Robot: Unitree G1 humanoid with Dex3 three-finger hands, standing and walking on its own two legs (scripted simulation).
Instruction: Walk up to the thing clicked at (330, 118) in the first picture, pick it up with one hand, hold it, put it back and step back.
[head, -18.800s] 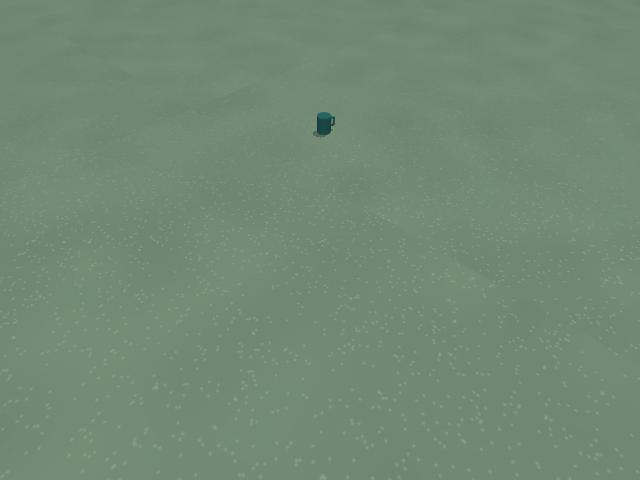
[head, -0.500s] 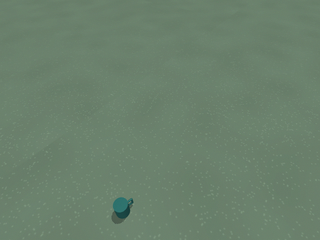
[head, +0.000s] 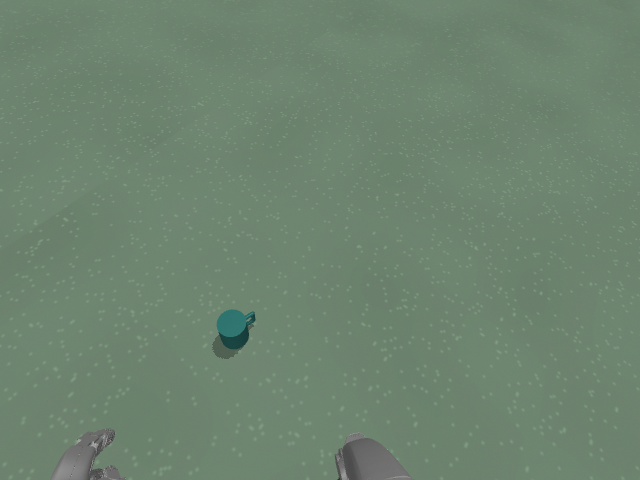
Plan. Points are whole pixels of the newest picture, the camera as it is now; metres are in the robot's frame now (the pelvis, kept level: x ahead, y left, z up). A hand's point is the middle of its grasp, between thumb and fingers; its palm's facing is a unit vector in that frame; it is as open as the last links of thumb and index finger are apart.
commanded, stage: walk up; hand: left
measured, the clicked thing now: (238, 326) +0.60 +0.18 -0.70
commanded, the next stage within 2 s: none
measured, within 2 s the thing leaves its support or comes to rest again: neither
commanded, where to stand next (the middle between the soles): +0.20 -0.03 m, yaw -2 degrees
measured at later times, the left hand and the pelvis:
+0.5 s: hand out of the picture +0.00 +0.23 -0.13, palm faces -0.07 -0.92 -0.39, open 7.4 cm; pelvis -0.12 -0.02 +0.01, yaw -4 degrees
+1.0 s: hand out of the picture -0.19 +0.22 -0.16, palm faces -0.05 -0.94 -0.35, open 7.4 cm; pelvis -0.25 -0.05 +0.00, yaw -3 degrees
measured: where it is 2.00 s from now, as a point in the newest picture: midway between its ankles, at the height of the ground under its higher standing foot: outside the picture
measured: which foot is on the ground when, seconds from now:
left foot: down 0.00-0.36, up 0.38-0.64, down 0.66-1.00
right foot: up 0.00-0.30, down 0.32-0.68, up 0.70-0.96, down 0.98-1.00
